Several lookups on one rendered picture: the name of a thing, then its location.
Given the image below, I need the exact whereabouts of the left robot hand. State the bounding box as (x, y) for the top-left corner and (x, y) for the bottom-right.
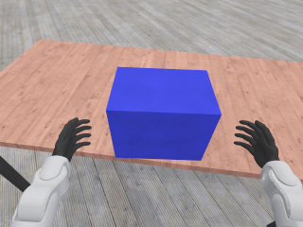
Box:
(51, 117), (92, 163)

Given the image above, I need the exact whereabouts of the carton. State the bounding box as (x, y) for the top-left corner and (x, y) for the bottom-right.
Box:
(106, 66), (222, 161)

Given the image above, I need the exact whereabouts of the right robot hand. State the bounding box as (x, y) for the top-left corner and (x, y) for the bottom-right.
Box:
(234, 120), (280, 168)

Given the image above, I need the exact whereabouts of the robot left forearm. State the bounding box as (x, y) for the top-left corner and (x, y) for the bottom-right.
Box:
(9, 155), (71, 227)

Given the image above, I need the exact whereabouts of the table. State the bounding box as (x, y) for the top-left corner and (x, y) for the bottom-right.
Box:
(0, 39), (303, 227)

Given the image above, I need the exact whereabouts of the robot right forearm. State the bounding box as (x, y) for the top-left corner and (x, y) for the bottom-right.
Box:
(259, 160), (303, 227)

